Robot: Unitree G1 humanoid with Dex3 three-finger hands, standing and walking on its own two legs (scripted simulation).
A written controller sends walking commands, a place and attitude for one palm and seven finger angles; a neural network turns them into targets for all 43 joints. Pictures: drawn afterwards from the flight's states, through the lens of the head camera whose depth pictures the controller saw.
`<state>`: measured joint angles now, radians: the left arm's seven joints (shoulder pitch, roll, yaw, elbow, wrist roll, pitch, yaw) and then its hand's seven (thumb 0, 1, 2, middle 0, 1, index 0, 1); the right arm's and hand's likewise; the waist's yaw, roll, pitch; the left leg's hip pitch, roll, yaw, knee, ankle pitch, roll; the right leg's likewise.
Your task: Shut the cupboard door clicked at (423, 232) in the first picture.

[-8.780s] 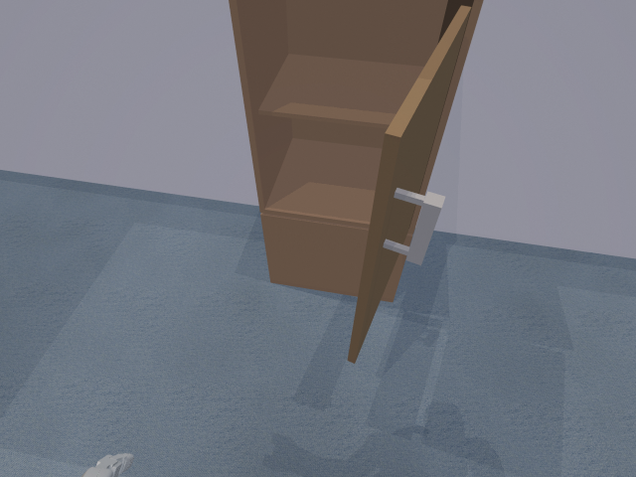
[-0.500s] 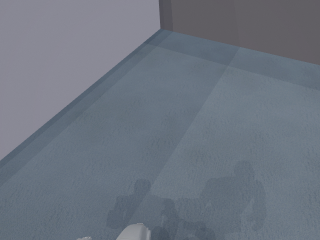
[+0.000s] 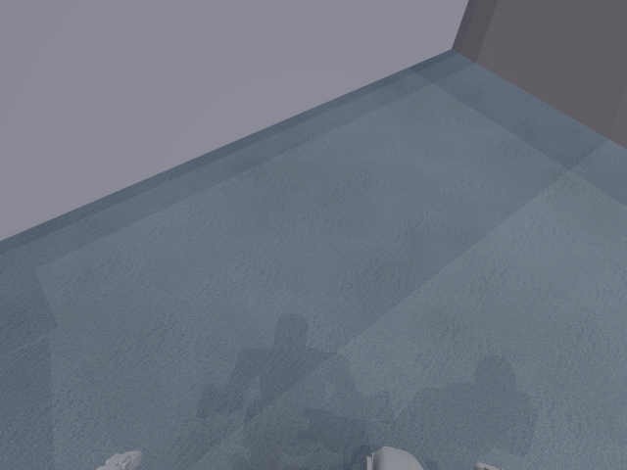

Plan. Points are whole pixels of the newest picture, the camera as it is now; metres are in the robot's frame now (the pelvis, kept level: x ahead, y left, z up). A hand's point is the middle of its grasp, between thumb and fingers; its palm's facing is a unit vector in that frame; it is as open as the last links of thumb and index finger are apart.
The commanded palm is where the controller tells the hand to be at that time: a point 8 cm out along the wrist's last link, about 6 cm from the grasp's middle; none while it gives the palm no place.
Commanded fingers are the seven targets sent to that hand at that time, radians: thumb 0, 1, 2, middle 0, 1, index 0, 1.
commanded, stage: walk to a spot facing it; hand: left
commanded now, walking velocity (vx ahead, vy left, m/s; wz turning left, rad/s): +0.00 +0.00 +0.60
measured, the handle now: out of the picture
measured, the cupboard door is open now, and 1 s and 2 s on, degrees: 76 76 76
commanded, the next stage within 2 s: none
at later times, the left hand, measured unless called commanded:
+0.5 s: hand out of the picture +0.01 +0.16 -0.14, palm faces +0.31 -0.90 -0.29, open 7.4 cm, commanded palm none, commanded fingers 0.00 0.90 0.90 -0.20 -0.30 -0.20 -0.30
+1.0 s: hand out of the picture -0.04 +0.23 -0.15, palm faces +0.58 -0.78 -0.23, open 7.4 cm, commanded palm none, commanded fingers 0.00 0.90 0.90 -0.20 -0.30 -0.20 -0.30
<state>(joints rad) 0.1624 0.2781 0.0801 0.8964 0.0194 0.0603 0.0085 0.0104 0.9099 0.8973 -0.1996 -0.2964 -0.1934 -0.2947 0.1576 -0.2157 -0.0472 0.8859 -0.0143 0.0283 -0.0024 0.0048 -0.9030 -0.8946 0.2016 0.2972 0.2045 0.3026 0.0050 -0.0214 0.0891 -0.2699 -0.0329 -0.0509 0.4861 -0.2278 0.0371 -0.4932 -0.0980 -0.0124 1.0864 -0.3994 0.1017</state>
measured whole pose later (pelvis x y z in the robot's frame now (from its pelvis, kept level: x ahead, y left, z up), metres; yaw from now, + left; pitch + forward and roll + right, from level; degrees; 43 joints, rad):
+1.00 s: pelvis +0.00 +0.00 +0.00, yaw +36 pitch +1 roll -1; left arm 0.18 0.26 0.07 0.91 0.03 0.03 -0.03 0.01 0.91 0.90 -0.20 -0.30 -0.19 -0.29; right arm 0.26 -0.21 -0.04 0.93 -0.02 0.00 0.01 0.01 -0.90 -0.89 0.20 0.30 0.21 0.30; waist -0.02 -0.01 0.03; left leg -0.21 -0.04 -0.08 0.43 -0.24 0.04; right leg -0.48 -0.10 -0.02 0.95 -0.36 0.09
